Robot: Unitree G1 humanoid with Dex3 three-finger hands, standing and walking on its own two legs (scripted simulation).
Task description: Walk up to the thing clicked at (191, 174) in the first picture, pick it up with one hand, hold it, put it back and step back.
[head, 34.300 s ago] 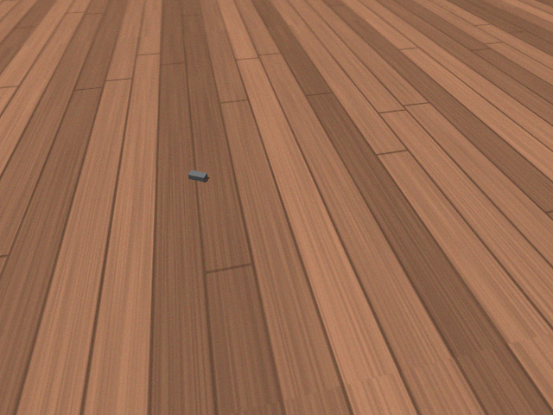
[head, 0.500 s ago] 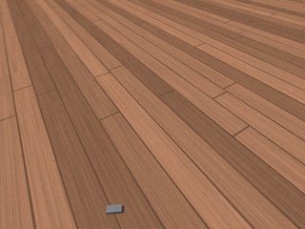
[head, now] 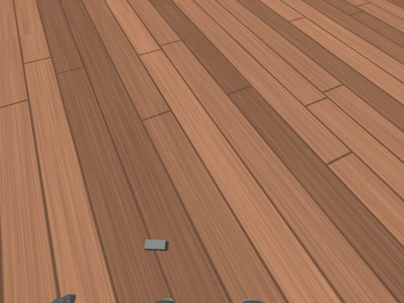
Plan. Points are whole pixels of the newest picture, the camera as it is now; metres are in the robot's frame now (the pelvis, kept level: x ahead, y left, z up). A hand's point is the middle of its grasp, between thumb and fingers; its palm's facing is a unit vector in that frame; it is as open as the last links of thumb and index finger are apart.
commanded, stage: walk up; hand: left
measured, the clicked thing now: (155, 245) +0.43 +0.22 -0.75
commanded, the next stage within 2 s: stand in 0.62 s
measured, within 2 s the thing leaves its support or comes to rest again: neither
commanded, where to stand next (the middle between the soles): +0.03 +0.01 m, yaw -5 degrees
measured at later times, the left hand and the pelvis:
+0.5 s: hand out of the picture +0.05 +0.32 -0.15, palm faces -0.02 -0.92 -0.40, open 7.4 cm; pelvis -0.03 +0.03 +0.00, yaw -1 degrees
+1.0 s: hand out of the picture +0.08 +0.25 -0.13, palm faces -0.07 -0.94 -0.32, open 7.4 cm; pelvis -0.04 +0.01 +0.02, yaw -2 degrees
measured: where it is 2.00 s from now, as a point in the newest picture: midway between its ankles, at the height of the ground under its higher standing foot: outside the picture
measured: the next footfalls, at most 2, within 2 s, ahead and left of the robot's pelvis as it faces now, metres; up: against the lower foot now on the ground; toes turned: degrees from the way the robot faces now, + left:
none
